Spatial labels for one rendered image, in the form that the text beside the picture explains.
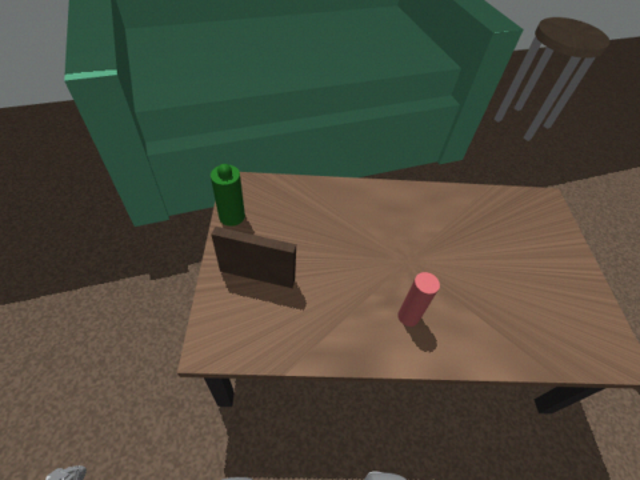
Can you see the stool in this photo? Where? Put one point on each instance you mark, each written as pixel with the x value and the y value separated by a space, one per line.
pixel 567 36

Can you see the coffee table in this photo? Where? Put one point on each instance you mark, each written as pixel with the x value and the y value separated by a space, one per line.
pixel 522 300

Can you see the sofa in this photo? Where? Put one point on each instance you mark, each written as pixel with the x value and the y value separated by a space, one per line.
pixel 171 89

